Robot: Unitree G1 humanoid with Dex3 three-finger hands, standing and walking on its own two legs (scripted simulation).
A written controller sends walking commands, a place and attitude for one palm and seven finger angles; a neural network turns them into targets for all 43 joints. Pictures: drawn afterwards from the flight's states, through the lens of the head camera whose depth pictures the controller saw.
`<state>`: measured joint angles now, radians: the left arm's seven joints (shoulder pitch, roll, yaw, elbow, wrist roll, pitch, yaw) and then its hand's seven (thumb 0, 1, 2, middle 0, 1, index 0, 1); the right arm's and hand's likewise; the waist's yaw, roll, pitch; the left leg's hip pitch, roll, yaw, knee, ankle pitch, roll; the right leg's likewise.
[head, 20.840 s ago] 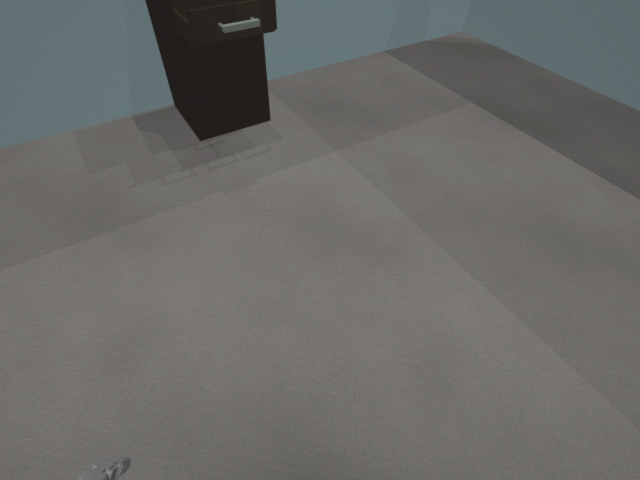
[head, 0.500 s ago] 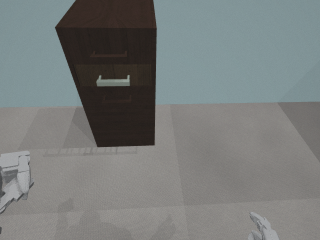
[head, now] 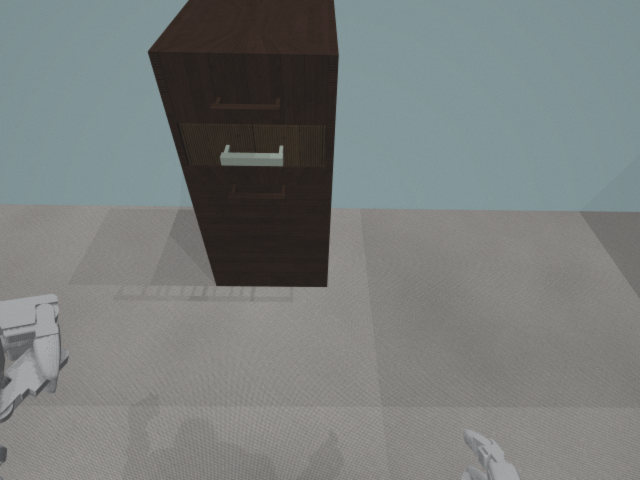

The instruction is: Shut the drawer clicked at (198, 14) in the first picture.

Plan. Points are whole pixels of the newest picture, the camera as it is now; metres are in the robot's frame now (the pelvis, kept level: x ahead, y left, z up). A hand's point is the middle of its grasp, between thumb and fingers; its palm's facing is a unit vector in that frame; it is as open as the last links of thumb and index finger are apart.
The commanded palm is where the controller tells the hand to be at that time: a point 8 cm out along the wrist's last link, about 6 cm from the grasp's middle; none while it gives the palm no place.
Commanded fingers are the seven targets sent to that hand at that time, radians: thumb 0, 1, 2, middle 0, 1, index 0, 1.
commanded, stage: let the arm hang, fingers relaxed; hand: left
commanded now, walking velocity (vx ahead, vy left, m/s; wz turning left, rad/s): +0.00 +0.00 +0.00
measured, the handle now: (253, 154) +0.92 +0.22 -0.12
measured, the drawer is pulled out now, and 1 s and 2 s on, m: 0.00 0.00 0.00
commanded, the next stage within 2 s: look to check the result in 1.18 s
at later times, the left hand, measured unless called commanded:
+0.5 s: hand out of the picture +0.04 +0.20 -0.17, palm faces +0.05 -0.97 -0.23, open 3.7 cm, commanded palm none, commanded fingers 0.00 0.90 0.90 -0.52 -0.65 -0.52 -0.65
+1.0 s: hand out of the picture +0.00 +0.16 -0.17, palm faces +0.03 -0.98 -0.17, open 7.3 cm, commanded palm none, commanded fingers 0.00 0.90 0.90 -0.20 -0.30 -0.20 -0.30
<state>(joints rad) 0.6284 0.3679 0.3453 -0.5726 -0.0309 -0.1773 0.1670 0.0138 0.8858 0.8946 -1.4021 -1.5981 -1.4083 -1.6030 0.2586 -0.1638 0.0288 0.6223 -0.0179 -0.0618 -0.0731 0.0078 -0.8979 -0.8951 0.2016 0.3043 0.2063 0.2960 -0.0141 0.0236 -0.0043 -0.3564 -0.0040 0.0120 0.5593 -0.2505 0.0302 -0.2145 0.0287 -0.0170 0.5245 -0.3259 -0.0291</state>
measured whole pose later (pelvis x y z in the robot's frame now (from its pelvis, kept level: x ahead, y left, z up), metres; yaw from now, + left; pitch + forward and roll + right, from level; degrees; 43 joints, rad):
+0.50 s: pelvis +0.02 +0.01 +0.00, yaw +1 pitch +0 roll -1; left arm 0.31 0.22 0.04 0.94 0.01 0.02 0.03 0.01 0.90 0.89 -0.87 -1.11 -0.88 -1.05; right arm 0.26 -0.16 0.00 0.96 -0.02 0.02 -0.02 0.00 -0.91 -0.90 0.20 0.30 0.20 0.30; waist 0.01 -0.02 0.06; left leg -0.29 -0.02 0.00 0.53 -0.23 0.04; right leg -0.18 0.01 -0.02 0.48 -0.29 0.00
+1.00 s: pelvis +0.01 +0.00 +0.01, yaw -1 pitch -2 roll +0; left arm 0.30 0.11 0.00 1.14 0.01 0.00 0.04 0.00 0.90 0.89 -0.21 -0.32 -0.22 -0.32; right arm 0.31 -0.12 -0.01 1.13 -0.02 0.02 -0.03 0.00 -0.91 -0.90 0.20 0.30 0.20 0.30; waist 0.00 0.02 0.04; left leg -0.22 -0.02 0.03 0.43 -0.17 0.03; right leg -0.14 0.01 0.00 0.44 -0.26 -0.01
